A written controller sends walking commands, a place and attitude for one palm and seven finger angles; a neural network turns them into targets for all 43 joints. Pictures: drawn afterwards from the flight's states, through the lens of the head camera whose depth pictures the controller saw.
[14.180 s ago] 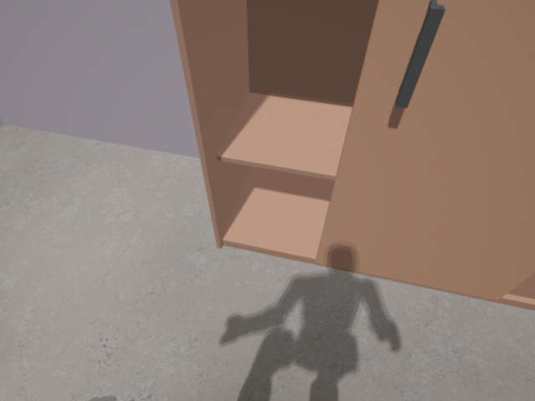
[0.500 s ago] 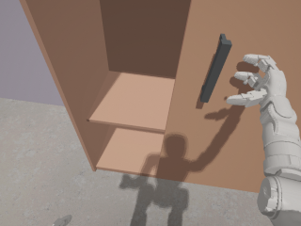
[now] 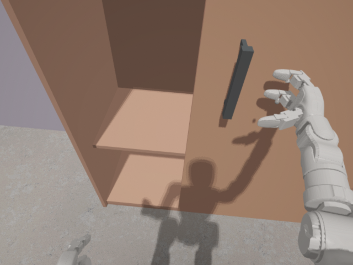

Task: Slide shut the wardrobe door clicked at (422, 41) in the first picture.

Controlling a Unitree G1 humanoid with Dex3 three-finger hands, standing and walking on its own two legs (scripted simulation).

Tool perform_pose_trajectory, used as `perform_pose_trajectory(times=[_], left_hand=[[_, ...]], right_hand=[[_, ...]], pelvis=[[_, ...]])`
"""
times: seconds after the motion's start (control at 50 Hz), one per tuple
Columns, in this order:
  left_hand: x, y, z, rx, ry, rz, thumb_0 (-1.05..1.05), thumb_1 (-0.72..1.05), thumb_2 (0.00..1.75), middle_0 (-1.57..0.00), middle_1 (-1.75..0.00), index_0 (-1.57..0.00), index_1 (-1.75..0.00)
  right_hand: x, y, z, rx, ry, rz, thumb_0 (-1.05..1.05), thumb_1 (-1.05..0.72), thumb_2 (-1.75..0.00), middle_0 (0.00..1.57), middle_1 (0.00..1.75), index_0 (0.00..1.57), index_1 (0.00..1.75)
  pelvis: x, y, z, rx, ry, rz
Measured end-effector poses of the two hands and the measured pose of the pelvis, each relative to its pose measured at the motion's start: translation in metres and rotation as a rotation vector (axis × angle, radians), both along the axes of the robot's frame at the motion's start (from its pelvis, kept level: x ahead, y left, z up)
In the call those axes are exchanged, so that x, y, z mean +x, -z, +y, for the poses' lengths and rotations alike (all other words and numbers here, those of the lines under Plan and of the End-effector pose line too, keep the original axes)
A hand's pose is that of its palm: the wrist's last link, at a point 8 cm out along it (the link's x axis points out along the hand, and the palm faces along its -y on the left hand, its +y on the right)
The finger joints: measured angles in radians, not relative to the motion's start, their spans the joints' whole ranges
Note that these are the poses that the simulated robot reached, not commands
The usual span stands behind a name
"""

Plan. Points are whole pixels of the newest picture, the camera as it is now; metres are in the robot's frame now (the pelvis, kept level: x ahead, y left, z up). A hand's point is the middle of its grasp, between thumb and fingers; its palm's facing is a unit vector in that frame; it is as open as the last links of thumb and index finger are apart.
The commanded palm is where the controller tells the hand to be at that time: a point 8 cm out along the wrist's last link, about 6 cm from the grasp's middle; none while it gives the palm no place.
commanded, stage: move the hooked fingers beside the handle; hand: right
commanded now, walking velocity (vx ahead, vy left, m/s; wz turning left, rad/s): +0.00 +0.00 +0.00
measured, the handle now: (234, 81) +0.51 -0.09 +0.18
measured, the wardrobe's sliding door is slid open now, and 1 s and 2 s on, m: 0.42 0.42 0.42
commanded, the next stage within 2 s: feel for the door with the fingertips in 1.56 s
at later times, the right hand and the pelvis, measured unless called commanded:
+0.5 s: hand (266, 101) +0.45 -0.16 +0.17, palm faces +0.02 +1.00 +0.01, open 14.0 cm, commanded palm +0.43 -0.21 +0.18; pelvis +0.00 -0.01 +0.00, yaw +2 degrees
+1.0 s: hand (260, 94) +0.46 -0.14 +0.18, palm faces +0.04 +1.00 +0.00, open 14.0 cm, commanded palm +0.43 -0.20 +0.18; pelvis +0.00 +0.01 +0.00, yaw +1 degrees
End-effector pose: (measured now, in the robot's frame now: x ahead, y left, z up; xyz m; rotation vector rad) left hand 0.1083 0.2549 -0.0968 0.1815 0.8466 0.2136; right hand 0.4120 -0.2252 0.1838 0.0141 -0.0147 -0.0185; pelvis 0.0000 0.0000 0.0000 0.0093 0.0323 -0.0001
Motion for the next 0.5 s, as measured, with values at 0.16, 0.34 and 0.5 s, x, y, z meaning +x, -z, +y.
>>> perform_pose_trajectory(times=[0.16,0.34,0.5], left_hand=[[-0.018,0.003,-0.004,-0.003,-0.021,0.026,0.01,0.91,0.9,-0.21,-0.3,-0.2,-0.3],[-0.059,0.015,-0.003,-0.01,-0.067,0.132,0.01,0.91,0.9,-0.21,-0.3,-0.2,-0.3],[-0.069,0.014,0.0,-0.009,-0.093,0.147,0.01,0.91,0.9,-0.21,-0.3,-0.2,-0.3]], right_hand=[[0.011,0.01,0.005,0.005,0.023,0.009,-0.01,0.5,-0.3,0.3,1.2,0.3,1.2],[0.021,-0.003,0.007,-0.014,0.004,-0.032,-0.01,0.5,-0.3,0.3,1.2,0.3,1.2],[0.021,0.017,0.013,-0.002,0.004,0.026,-0.01,0.5,-0.3,0.3,1.2,0.3,1.2]], pelvis=[[-0.004,0.001,-0.004,-0.001,-0.013,0.011],[-0.001,0.001,-0.007,0.0,-0.021,0.018],[0.001,0.001,-0.006,-0.001,-0.032,0.024]])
